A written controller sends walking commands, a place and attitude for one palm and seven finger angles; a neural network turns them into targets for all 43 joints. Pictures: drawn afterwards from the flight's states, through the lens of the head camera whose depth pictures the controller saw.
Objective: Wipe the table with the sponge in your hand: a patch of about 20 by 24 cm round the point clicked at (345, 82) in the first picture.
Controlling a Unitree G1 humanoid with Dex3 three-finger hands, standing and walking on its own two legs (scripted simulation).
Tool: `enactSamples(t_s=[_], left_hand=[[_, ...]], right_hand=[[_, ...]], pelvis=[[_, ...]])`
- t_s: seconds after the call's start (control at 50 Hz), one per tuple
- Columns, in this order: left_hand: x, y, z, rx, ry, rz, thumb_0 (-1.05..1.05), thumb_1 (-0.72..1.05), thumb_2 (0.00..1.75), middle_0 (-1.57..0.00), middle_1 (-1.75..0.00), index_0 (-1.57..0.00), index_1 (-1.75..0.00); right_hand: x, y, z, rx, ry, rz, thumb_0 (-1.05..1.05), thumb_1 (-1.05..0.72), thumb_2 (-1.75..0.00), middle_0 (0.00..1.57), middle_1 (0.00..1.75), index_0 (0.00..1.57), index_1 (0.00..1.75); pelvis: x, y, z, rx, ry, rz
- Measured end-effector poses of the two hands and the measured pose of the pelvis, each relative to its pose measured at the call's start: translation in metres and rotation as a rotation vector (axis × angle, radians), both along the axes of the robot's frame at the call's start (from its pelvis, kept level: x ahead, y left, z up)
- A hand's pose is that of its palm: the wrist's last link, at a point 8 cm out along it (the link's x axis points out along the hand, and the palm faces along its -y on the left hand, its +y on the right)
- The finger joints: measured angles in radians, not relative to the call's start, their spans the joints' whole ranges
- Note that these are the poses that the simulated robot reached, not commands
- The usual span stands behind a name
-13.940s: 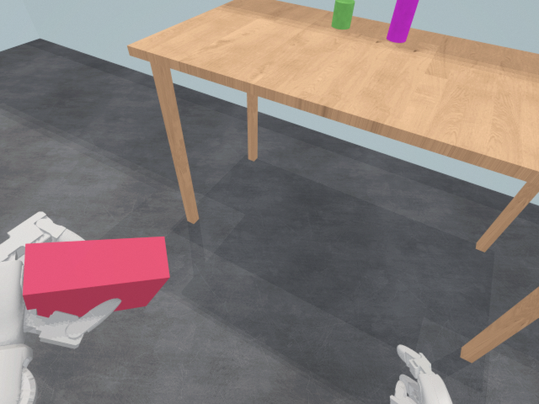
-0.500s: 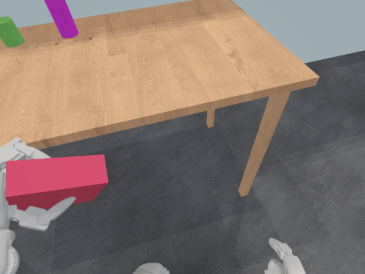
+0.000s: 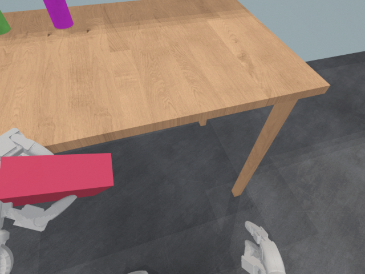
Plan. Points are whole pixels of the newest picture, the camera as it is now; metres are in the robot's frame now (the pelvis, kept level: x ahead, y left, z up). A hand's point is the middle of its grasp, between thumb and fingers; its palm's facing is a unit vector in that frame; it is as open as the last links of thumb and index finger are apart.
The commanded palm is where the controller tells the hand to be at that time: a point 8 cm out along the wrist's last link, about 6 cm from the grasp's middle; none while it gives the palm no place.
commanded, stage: come to a stop and stand still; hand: left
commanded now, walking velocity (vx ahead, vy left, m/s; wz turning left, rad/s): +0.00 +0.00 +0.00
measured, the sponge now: (74, 179) +0.23 +0.19 +0.15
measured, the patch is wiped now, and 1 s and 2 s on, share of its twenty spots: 0.00 0.00 0.00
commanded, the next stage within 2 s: look again from close up in 1.16 s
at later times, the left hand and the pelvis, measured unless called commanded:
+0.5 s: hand (47, 191) +0.21 +0.23 +0.15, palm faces +0.31 -0.88 -0.36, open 9.4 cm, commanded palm +0.15 +0.26 +0.18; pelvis -0.02 -0.01 +0.01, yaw -2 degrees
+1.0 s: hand (17, 167) +0.24 +0.28 +0.17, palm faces +0.38 -0.87 -0.32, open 9.4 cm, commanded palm +0.18 +0.31 +0.18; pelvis +0.01 +0.03 +0.01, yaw -2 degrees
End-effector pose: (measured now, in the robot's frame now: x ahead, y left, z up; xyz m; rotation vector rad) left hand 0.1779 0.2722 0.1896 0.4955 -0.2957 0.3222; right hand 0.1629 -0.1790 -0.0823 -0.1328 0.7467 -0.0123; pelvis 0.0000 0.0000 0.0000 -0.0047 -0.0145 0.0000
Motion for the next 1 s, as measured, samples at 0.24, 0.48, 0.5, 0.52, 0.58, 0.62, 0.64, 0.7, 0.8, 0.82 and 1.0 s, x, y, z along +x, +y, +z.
enactSamples(t_s=[0.24, 0.48, 0.5, 0.52, 0.58, 0.62, 0.64, 0.7, 0.8, 0.82, 1.0], left_hand=[[0.011, 0.017, 0.005, 0.048, -0.001, 0.099, -0.01, -0.44, 1.03, -0.83, -1.34, -0.83, -1.34], [-0.007, -0.009, -0.028, -0.078, 0.029, -0.075, -0.01, -0.44, 1.03, -0.83, -1.34, -0.83, -1.34], [-0.006, -0.003, -0.025, -0.073, 0.015, -0.062, -0.01, -0.44, 1.03, -0.83, -1.34, -0.83, -1.34], [-0.004, 0.002, -0.021, -0.068, 0.0, -0.048, -0.01, -0.44, 1.03, -0.83, -1.34, -0.83, -1.34], [-0.002, 0.015, -0.011, -0.063, -0.045, -0.014, -0.01, -0.44, 1.03, -0.83, -1.34, -0.83, -1.34], [-0.001, 0.019, -0.008, -0.068, -0.06, -0.005, -0.01, -0.44, 1.03, -0.83, -1.34, -0.83, -1.34], [-0.001, 0.02, -0.007, -0.072, -0.061, -0.003, -0.01, -0.44, 1.03, -0.83, -1.34, -0.83, -1.34], [0.001, 0.023, -0.009, -0.088, -0.046, -0.005, -0.01, -0.44, 1.03, -0.83, -1.34, -0.82, -1.34], [0.009, 0.031, -0.018, -0.109, 0.004, -0.001, -0.01, -0.44, 1.03, -0.82, -1.34, -0.82, -1.34], [0.01, 0.033, -0.019, -0.111, 0.01, 0.002, -0.01, -0.44, 1.03, -0.82, -1.34, -0.82, -1.34], [0.021, 0.048, -0.014, -0.107, -0.004, 0.009, -0.01, -0.44, 1.03, -0.82, -1.34, -0.82, -1.35]], right_hand=[[-0.028, -0.066, -0.006, -0.056, 0.001, -0.034, 0.01, -0.91, -0.9, 0.21, 0.3, 0.2, 0.3], [-0.046, -0.099, 0.042, -0.258, -0.066, -0.106, 0.02, -0.91, -0.9, 0.2, 0.3, 0.2, 0.29], [-0.044, -0.094, 0.043, -0.254, -0.067, -0.1, 0.02, -0.91, -0.9, 0.2, 0.3, 0.2, 0.29], [-0.043, -0.089, 0.043, -0.248, -0.07, -0.092, 0.02, -0.91, -0.9, 0.2, 0.3, 0.2, 0.29], [-0.036, -0.069, 0.041, -0.214, -0.079, -0.06, 0.02, -0.91, -0.9, 0.2, 0.3, 0.2, 0.29], [-0.03, -0.054, 0.039, -0.185, -0.085, -0.037, 0.02, -0.91, -0.9, 0.2, 0.3, 0.2, 0.29], [-0.027, -0.046, 0.038, -0.171, -0.087, -0.025, 0.02, -0.91, -0.9, 0.2, 0.3, 0.2, 0.29], [-0.017, -0.025, 0.034, -0.134, -0.088, 0.006, 0.02, -0.91, -0.9, 0.21, 0.3, 0.2, 0.29], [-0.002, -0.001, 0.032, -0.104, -0.085, 0.04, 0.02, -0.9, -0.9, 0.21, 0.3, 0.2, 0.3], [0.001, 0.002, 0.032, -0.103, -0.084, 0.044, 0.02, -0.9, -0.9, 0.21, 0.3, 0.2, 0.3], [0.019, 0.003, 0.037, -0.137, -0.089, 0.031, 0.01, -0.9, -0.9, 0.21, 0.3, 0.2, 0.3]], pelvis=[[-0.018, -0.023, 0.0, 0.007, -0.023, -0.032], [-0.02, -0.012, 0.005, -0.014, -0.034, -0.042], [-0.02, -0.01, 0.006, -0.015, -0.035, -0.04], [-0.02, -0.008, 0.007, -0.015, -0.034, -0.038], [-0.017, -0.003, 0.008, -0.015, -0.03, -0.034], [-0.014, 0.001, 0.009, -0.014, -0.026, -0.035], [-0.012, 0.004, 0.009, -0.014, -0.024, -0.034], [-0.007, 0.01, 0.01, -0.016, -0.019, -0.034], [0.001, 0.019, 0.011, -0.019, -0.013, -0.032], [0.002, 0.02, 0.011, -0.02, -0.012, -0.03], [0.012, 0.033, 0.011, -0.021, -0.004, -0.029]])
